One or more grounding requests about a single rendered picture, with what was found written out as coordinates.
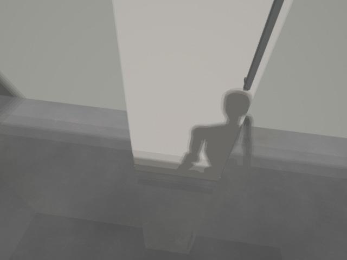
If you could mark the handle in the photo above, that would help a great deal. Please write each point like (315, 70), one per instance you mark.
(276, 7)

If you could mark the fridge door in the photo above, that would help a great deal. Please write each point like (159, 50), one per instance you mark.
(184, 64)

